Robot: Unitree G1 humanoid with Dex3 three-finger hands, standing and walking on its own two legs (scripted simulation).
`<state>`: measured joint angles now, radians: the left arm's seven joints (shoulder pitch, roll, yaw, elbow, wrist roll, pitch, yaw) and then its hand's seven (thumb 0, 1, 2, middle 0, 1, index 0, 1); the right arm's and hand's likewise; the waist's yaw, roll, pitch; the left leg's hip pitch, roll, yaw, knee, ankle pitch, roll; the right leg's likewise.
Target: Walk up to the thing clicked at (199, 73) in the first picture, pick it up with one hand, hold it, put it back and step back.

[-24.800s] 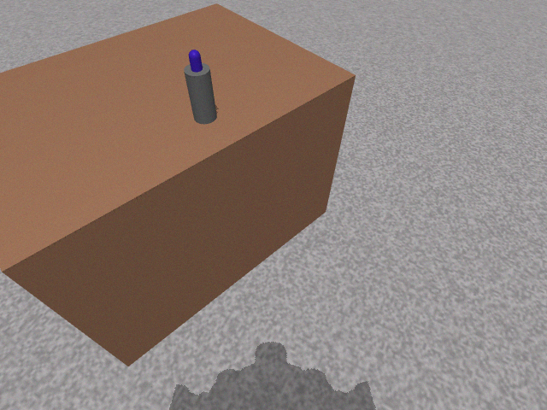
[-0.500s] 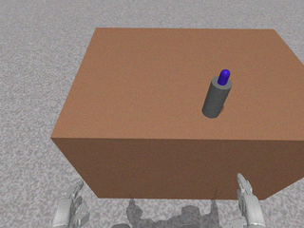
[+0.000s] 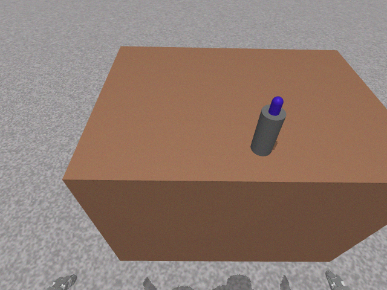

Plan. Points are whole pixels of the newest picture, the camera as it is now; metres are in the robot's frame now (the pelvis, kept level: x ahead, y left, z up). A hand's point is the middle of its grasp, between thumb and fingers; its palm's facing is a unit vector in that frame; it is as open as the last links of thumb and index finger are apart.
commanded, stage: home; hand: right
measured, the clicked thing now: (269, 125) +0.49 -0.18 +0.05
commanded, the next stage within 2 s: stand in 1.60 s
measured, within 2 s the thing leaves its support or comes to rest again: neither
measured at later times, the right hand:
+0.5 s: hand out of the picture +0.03 -0.26 -0.12, palm faces -0.04 +0.93 -0.36, open 17.5 cm
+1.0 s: hand out of the picture +0.06 -0.25 -0.12, palm faces -0.03 +0.93 -0.35, open 17.4 cm
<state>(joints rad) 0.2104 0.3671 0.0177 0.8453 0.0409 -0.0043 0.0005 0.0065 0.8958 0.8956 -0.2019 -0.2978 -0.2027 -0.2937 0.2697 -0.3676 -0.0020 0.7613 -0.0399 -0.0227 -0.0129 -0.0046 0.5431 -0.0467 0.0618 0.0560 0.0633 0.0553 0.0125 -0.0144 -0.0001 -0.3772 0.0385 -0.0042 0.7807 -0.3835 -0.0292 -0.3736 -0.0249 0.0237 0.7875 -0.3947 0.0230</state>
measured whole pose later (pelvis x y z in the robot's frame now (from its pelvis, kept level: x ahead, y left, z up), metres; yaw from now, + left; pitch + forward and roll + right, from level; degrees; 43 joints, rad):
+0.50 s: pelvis -0.02 +0.00 +0.03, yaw +0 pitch -4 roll +0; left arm 0.18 0.36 -0.01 1.10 0.02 0.01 -0.01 0.00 0.90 0.90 -0.20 -0.30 -0.20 -0.29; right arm 0.20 -0.36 0.02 1.10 -0.01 -0.02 0.00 0.00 0.54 -0.04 0.06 0.06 0.06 0.05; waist 0.00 -0.02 0.04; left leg -0.18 0.05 0.01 0.43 -0.18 -0.03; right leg -0.17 -0.02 0.02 0.43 -0.19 0.02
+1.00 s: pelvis -0.01 +0.00 +0.04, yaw +0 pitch -4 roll +0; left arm 0.14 0.36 0.00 1.14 0.02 0.00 -0.01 0.00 0.90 0.90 -0.20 -0.30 -0.20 -0.29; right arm 0.13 -0.36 0.02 1.13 -0.01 -0.01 0.00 0.00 0.53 -0.05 0.06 0.06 0.06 0.06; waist 0.00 -0.01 0.06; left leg -0.15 0.04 0.00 0.38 -0.17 -0.03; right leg -0.14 -0.02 0.02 0.38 -0.17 0.03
